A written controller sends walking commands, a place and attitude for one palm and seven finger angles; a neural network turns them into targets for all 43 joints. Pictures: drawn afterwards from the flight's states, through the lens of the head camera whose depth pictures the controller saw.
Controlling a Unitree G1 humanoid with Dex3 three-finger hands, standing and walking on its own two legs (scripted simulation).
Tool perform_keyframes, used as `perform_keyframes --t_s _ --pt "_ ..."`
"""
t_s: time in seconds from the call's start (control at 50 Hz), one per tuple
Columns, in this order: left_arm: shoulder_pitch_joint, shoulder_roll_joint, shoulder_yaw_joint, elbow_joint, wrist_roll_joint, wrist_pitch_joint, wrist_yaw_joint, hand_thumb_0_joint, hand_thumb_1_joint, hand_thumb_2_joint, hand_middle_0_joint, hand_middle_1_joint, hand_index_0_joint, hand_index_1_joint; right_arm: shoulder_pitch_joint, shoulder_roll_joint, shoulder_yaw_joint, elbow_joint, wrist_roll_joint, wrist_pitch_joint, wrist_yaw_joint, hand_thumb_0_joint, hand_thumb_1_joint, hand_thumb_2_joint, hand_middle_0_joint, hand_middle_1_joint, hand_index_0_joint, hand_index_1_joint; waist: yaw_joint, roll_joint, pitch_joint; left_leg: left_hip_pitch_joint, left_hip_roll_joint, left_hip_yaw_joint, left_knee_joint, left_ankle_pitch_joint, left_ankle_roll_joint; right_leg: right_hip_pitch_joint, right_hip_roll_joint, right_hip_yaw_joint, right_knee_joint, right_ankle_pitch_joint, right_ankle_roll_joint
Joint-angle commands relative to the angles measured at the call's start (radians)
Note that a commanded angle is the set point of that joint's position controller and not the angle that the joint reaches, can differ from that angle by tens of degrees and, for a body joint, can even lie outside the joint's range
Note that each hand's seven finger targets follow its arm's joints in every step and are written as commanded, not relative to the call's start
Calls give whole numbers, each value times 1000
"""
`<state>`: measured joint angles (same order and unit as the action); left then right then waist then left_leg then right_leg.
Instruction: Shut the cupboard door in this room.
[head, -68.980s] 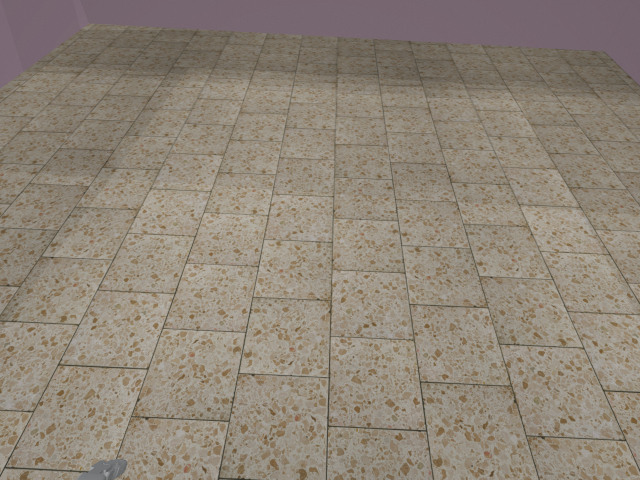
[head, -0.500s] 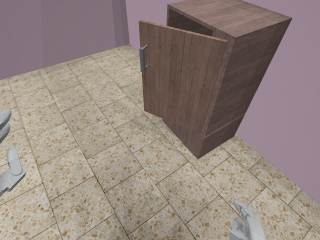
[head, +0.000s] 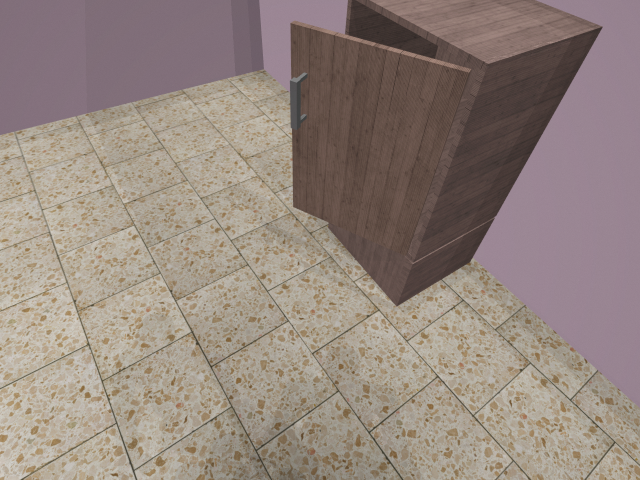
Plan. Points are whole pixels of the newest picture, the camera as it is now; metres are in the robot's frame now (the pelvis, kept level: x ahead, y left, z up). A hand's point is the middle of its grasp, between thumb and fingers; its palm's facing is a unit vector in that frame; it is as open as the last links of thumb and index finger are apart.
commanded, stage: let the arm hang, fingers relaxed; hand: left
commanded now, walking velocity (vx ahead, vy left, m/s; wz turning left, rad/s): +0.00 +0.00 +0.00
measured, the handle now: (299, 101) +0.97 +0.11 -0.05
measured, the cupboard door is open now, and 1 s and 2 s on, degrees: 28 28 28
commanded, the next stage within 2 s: look to check the result in 0.58 s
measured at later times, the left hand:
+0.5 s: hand out of the picture +0.01 +0.17 -0.18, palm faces +0.00 -0.99 -0.17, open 7.4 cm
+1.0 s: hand out of the picture +0.03 +0.20 -0.17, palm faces -0.01 -0.97 -0.25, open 7.4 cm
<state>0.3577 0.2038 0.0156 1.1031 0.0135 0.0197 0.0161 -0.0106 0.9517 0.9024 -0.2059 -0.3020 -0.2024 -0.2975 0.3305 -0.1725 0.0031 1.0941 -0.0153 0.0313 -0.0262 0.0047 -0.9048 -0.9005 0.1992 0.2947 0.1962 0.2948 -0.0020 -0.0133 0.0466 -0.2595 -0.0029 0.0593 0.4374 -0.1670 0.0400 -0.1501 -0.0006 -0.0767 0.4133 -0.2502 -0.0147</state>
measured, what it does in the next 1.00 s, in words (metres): stands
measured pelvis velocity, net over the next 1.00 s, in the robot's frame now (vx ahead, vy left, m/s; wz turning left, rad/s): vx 0.02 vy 0.00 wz -0.02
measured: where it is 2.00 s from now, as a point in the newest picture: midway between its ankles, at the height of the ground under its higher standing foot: outside the picture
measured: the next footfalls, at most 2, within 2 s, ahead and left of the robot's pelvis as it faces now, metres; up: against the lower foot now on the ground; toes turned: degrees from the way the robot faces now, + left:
none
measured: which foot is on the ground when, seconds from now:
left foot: down 0.00-1.00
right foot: down 0.00-1.00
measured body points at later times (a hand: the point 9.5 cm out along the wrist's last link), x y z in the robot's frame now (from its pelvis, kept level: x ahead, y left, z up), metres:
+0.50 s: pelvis +0.01 +0.00 +0.00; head +0.00 +0.01 +0.45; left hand +0.01 +0.22 -0.16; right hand +0.00 -0.22 -0.16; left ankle +0.04 +0.09 -0.74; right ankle -0.02 -0.11 -0.74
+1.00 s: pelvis +0.02 +0.00 +0.00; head +0.03 -0.01 +0.45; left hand +0.03 +0.25 -0.15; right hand +0.04 -0.26 -0.15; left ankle +0.04 +0.09 -0.74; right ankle -0.02 -0.11 -0.74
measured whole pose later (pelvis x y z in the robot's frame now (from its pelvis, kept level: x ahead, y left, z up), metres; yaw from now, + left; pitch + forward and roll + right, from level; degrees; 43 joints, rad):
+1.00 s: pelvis +0.02 +0.00 +0.00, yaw -1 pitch -1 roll +0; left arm 0.25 0.22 0.01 1.15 0.02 -0.01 0.02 0.00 0.91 0.90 -0.20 -0.30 -0.20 -0.30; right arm 0.22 -0.22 -0.01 1.14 -0.01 0.00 -0.03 0.00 -0.90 -0.90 0.20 0.29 0.20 0.29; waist 0.00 0.00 0.04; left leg -0.17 -0.01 0.08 0.36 -0.17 0.03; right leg -0.07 -0.01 -0.06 0.35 -0.25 -0.01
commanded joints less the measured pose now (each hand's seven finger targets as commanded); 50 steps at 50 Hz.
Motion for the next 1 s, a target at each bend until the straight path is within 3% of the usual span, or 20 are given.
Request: perform_keyframes --t_s 0.0,0.08,0.2,0.38,0.56,0.7,0.98 --pt "19 92 13 -12 -2 -28 10 0 900 900 -200 -300 -200 -300 13 -125 -23 -29 3 -33 -9 0 -900 -900 200 300 200 300 -3 23 7 46 110 -140 -125 -48 5 -47 -101 116 -115 -10 -47" --pt "32 75 9 14 -1 -24 14 0 900 900 -200 -300 -200 -300 26 -116 -24 -4 0 -31 -12 0 -900 -900 200 300 200 300 -6 7 46 32 111 -148 -158 -128 8 -73 -93 118 -111 -49 -41" --pt "50 64 8 23 3 -26 18 0 900 900 -200 -300 -200 -300 28 -99 -26 6 2 -32 -10 0 -900 -900 200 300 200 300 -3 -10 53 46 105 -132 -155 -103 8 -85 -94 118 -112 -34 -35" --pt "26 55 9 17 2 -29 18 0 900 900 -200 -300 -200 -300 12 -91 -24 10 -1 -39 -10 0 -900 -900 200 300 200 300 -5 19 70 47 104 -127 -170 -80 2 -83 -97 119 -108 0 -30" --pt "-5 78 15 13 2 -32 15 0 900 900 -200 -300 -200 -300 -10 -114 -26 7 -1 -44 -11 0 -900 -900 200 300 200 300 -5 36 45 64 103 -125 -164 -43 0 -53 -102 121 -116 21 -32" --pt "-24 115 18 10 1 -40 14 0 900 900 -200 -300 -200 -300 -32 -148 -29 5 4 -48 -11 0 -900 -900 200 300 200 300 -3 9 8 111 112 -118 -134 72 4 -24 -108 121 -124 79 -36" --pt "-79 157 18 14 0 -41 11 0 900 900 -200 -300 -200 -300 -98 -191 -29 6 3 -49 -8 0 -900 -900 200 300 200 300 -4 20 0 142 120 -119 -143 122 -1 7 -119 123 -143 122 -31"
